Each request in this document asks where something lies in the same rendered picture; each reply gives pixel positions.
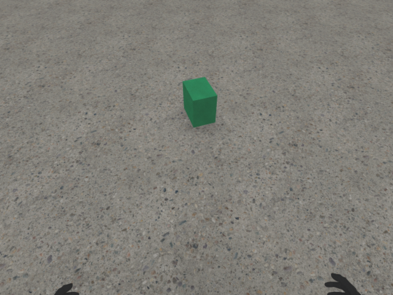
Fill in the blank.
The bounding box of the right robot hand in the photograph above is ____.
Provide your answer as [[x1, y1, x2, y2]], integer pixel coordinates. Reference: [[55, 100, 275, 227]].
[[325, 273, 361, 295]]

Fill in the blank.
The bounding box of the carton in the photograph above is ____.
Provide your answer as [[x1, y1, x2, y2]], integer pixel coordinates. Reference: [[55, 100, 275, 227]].
[[182, 77, 217, 127]]

